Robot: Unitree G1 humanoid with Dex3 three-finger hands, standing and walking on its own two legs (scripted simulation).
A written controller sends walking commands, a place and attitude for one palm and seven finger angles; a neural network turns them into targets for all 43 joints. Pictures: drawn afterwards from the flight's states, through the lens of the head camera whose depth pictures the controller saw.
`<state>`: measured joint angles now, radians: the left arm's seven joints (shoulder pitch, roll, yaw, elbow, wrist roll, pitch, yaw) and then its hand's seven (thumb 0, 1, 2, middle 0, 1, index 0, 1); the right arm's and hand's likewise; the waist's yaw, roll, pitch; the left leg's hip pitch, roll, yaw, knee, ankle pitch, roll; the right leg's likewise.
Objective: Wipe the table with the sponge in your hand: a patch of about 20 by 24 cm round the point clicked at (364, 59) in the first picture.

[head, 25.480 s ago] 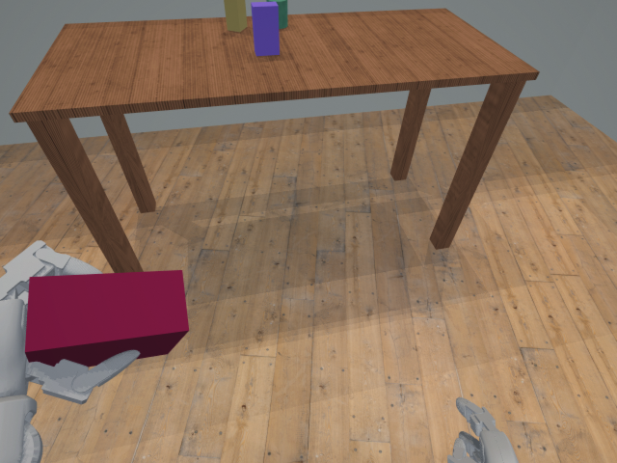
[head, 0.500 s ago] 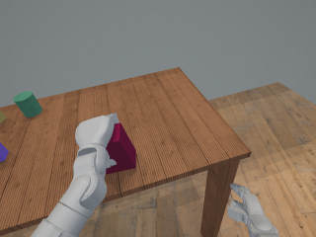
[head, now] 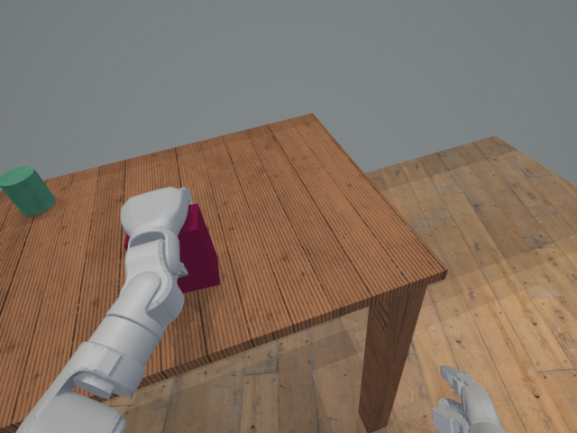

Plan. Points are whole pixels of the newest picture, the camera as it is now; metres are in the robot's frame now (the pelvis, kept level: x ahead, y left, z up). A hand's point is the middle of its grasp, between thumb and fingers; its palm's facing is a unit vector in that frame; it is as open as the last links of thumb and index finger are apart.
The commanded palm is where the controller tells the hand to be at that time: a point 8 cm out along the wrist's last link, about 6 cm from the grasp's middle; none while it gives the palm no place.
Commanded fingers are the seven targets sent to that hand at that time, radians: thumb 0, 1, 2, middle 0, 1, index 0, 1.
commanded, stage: wipe forward along the third lane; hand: left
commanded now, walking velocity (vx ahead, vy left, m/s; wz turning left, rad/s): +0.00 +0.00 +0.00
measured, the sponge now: (181, 261) +0.35 +0.21 +0.07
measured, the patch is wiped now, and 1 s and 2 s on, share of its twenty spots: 0.85 0.95 0.95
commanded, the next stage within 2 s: wipe back along the third lane in 0.88 s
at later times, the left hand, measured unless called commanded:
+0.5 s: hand (160, 219) +0.40 +0.25 +0.12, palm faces -0.02 -0.04 -1.00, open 10.2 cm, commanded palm +0.38 +0.25 +0.15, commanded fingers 0.00 0.10 1.30 -1.20 -1.60 -1.20 -1.60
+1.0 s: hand (154, 197) +0.45 +0.28 +0.12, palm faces -0.06 -0.03 -1.00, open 10.2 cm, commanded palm +0.43 +0.27 +0.16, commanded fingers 0.00 0.10 1.30 -1.20 -1.60 -1.20 -1.60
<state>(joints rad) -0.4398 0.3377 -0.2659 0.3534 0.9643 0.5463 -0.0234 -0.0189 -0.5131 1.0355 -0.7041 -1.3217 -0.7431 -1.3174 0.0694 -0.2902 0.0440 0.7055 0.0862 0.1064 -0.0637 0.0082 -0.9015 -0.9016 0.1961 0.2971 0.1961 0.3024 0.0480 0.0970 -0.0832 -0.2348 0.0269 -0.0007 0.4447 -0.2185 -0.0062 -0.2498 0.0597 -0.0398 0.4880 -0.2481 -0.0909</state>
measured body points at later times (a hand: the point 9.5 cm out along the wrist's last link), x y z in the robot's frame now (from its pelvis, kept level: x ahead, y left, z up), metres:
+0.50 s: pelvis +0.00 +0.02 +0.00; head -0.01 -0.02 +0.45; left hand +0.39 +0.24 +0.17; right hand +0.18 -0.23 -0.11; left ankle +0.01 +0.15 -0.74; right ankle +0.01 -0.06 -0.74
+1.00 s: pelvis +0.02 +0.05 +0.00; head +0.03 +0.02 +0.45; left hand +0.45 +0.27 +0.17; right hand +0.15 -0.21 -0.12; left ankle +0.01 +0.15 -0.74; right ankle +0.01 -0.06 -0.74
